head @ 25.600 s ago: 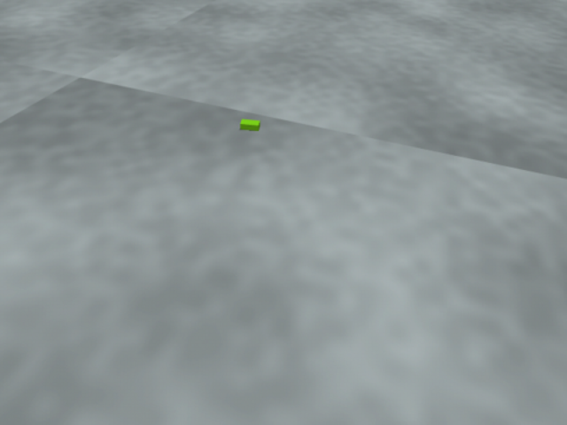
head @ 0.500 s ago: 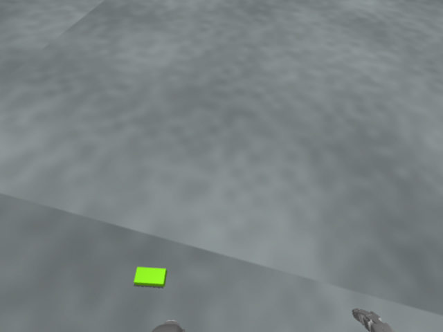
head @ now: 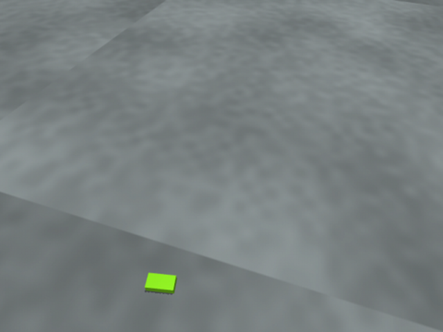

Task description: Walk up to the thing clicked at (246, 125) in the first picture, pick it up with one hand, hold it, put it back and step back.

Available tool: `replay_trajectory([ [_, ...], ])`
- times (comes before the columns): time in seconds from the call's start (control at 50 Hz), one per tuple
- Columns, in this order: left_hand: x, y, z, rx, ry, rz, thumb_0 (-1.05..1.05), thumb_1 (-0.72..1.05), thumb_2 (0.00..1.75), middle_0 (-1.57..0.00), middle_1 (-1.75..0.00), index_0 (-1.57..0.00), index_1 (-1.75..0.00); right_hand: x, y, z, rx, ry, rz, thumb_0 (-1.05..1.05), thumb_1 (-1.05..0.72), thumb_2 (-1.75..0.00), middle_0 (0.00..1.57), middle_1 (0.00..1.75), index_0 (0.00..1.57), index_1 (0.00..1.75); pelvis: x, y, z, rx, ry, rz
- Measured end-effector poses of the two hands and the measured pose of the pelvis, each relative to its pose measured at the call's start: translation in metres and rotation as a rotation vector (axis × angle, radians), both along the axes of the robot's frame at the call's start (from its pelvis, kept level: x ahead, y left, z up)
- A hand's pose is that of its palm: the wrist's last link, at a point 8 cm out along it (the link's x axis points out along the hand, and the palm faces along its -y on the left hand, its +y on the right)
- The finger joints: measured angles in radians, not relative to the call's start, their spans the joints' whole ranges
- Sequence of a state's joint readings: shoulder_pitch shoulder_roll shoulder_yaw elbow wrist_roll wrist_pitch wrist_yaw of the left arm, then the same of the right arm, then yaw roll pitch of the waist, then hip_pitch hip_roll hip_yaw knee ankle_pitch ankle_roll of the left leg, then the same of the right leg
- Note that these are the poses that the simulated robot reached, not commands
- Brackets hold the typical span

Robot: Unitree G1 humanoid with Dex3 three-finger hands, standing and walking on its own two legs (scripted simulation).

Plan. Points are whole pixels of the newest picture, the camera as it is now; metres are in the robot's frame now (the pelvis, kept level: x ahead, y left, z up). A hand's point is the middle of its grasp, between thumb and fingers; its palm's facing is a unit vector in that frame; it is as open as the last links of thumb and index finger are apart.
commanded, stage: walk up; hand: left
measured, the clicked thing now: (161, 283) +0.47 +0.24 -0.74
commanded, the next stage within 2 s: stand in 1.50 s
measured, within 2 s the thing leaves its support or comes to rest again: neither
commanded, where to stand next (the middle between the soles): +0.08 +0.01 m, yaw -2 degrees
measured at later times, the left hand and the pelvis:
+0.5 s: hand out of the picture +0.11 +0.26 -0.14, palm faces -0.01 -0.94 -0.34, open 7.4 cm; pelvis +0.02 +0.00 +0.02, yaw +0 degrees
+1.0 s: hand out of the picture +0.12 +0.26 -0.13, palm faces +0.00 -0.94 -0.34, open 7.4 cm; pelvis +0.03 +0.00 +0.02, yaw +0 degrees
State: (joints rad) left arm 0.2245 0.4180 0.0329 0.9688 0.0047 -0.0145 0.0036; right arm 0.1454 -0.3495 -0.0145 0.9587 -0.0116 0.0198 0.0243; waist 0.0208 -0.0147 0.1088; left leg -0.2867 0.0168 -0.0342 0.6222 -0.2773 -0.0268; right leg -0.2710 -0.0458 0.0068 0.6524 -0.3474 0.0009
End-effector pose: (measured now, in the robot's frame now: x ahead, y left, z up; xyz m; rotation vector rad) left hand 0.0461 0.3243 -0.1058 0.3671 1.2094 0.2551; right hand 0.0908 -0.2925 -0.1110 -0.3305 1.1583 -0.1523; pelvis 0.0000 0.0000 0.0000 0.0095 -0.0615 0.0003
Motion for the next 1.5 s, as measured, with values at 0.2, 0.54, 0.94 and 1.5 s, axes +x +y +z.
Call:
replay_trajectory([
  [0.2, 0.004, -0.025, -0.001, -0.072, -0.003, -0.008, 0.01, 0.9, 0.9, -0.2, -0.3, -0.21, -0.3, -0.013, -0.002, 0.005, 0.013, 0.004, -0.04, 0.01, -0.9, -0.9, 0.2, 0.3, 0.2, 0.3, 0.002, 0.002, 0.009, -0.018, -0.002, -0.001],
  [0.54, 0.065, -0.018, 0.009, -0.065, -0.026, -0.019, 0.01, 0.91, 0.9, -0.2, -0.3, -0.2, -0.3, 0.0, -0.005, 0.014, -0.019, 0.068, -0.072, 0.01, -0.9, -0.9, 0.2, 0.3, 0.2, 0.3, 0.027, 0.003, 0.019, -0.016, 0.025, -0.001],
  [0.94, 0.069, -0.025, 0.012, -0.067, -0.004, -0.004, 0.0, 0.91, 0.9, -0.2, -0.3, -0.21, -0.3, 0.03, 0.0, 0.013, 0.008, 0.043, -0.053, 0.01, -0.9, -0.9, 0.2, 0.3, 0.2, 0.3, 0.034, 0.001, 0.023, -0.013, 0.022, 0.005],
  [1.5, 0.056, -0.021, 0.011, -0.069, 0.005, 0.019, 0.0, 0.91, 0.9, -0.2, -0.3, -0.2, -0.3, 0.015, 0.003, 0.013, 0.003, 0.069, -0.054, 0.01, -0.9, -0.9, 0.2, 0.3, 0.2, 0.3, 0.033, 0.002, 0.024, -0.012, 0.017, 0.014],
])
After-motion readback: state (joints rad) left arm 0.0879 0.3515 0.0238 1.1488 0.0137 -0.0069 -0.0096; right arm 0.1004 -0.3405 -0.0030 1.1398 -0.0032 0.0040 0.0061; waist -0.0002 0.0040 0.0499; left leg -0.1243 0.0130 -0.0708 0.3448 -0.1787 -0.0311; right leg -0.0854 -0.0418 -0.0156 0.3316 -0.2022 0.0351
